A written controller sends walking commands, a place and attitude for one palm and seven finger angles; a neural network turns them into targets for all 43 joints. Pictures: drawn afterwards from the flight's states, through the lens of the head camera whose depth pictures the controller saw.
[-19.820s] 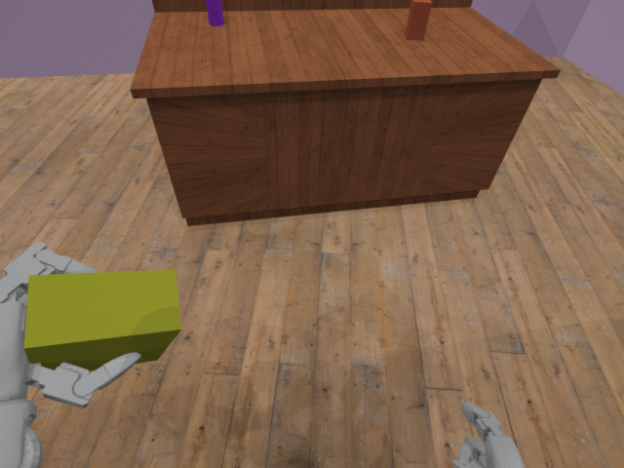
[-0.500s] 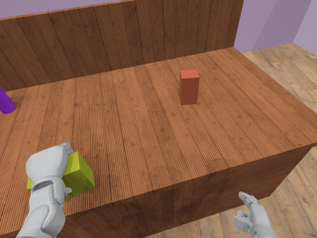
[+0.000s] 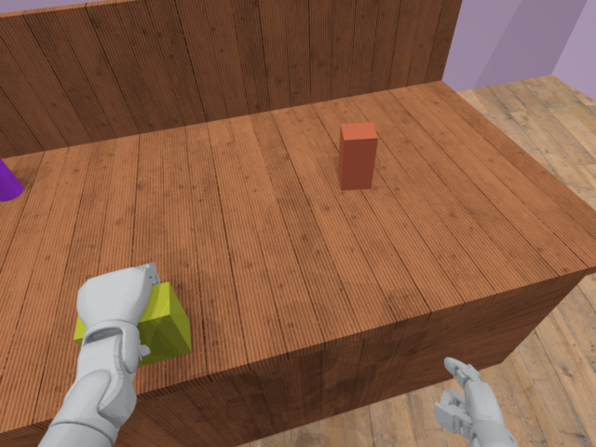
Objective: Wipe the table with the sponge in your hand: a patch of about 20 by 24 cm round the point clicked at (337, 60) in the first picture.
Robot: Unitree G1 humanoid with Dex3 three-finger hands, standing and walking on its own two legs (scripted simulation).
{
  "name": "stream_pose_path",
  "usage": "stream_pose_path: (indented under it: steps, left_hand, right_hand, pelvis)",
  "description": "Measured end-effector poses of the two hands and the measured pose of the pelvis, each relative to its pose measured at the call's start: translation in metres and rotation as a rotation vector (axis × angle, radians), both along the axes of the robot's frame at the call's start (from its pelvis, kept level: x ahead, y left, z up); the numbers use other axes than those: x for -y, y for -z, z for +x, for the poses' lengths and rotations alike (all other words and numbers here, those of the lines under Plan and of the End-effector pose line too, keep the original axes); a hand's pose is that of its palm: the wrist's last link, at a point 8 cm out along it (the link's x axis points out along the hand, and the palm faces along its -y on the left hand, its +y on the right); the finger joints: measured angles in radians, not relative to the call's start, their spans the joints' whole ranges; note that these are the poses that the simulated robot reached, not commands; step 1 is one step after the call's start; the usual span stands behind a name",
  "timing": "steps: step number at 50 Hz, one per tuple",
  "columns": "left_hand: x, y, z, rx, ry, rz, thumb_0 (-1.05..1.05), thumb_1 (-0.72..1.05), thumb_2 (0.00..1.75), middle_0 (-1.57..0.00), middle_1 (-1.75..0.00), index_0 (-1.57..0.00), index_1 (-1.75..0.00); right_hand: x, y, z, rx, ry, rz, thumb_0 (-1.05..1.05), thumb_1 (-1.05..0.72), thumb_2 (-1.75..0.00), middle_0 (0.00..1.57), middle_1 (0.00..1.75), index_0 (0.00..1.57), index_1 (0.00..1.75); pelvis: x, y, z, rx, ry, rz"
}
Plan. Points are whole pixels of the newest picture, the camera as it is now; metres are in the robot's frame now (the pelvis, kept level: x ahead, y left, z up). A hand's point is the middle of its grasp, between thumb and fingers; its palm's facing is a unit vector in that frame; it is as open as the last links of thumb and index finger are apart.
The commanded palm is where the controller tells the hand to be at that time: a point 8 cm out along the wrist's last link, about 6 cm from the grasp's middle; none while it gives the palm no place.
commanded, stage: wipe forward along the first lane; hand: left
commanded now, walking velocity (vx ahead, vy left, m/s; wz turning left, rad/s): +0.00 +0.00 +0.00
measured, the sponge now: (143, 335) +0.26 +0.29 -0.04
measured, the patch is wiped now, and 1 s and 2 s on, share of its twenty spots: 0.15 0.35 0.35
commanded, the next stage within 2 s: slide across to the middle lane in 1.40 s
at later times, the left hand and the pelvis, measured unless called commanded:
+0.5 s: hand (132, 287) +0.31 +0.31 +0.01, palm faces -0.07 -0.03 -1.00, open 9.9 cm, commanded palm +0.29 +0.32 +0.05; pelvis +0.00 +0.00 +0.00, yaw +0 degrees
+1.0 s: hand (129, 253) +0.37 +0.35 +0.01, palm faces -0.11 +0.01 -0.99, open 10.0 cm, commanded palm +0.36 +0.34 +0.06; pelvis -0.01 +0.02 -0.01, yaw +0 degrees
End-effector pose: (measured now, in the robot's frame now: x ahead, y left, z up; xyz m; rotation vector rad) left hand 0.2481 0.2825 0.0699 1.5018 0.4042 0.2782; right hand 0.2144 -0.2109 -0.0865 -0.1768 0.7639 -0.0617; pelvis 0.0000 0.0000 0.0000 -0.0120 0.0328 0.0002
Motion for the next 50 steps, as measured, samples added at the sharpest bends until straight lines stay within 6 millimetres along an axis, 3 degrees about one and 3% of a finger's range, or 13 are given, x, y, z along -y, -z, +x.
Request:
stream_pose_path:
  steps: [17, 35, 50]
  left_hand:
    - [-0.016, 0.002, 0.037, -0.017, 0.028, 0.014, 0.0, -0.49, 1.05, -0.75, -1.34, -0.76, -1.35]
    - [-0.039, 0.002, 0.07, -0.023, 0.026, 0.035, 0.0, -0.51, 1.06, -0.76, -1.33, -0.76, -1.34]
    - [-0.055, 0.0, 0.11, -0.041, 0.035, 0.067, 0.0, -0.51, 1.07, -0.75, -1.33, -0.76, -1.34]
  right_hand:
    - [0.031, 0.019, -0.034, -0.129, 0.09, -0.047, 0.01, -0.9, -0.9, 0.2, 0.29, 0.2, 0.3]
    - [0.033, 0.027, -0.072, -0.212, 0.131, -0.07, 0.01, -0.9, -0.9, 0.2, 0.29, 0.2, 0.3]
    - [0.033, 0.041, -0.122, -0.335, 0.186, -0.081, 0.0, -0.9, -0.9, 0.2, 0.29, 0.2, 0.3]
  pelvis:
    - [-0.002, 0.003, 0.006, -0.058, 0.005, -0.006]
    - [-0.009, 0.008, -0.006, -0.102, -0.001, -0.019]
    - [-0.017, 0.015, -0.012, -0.157, 0.003, -0.032]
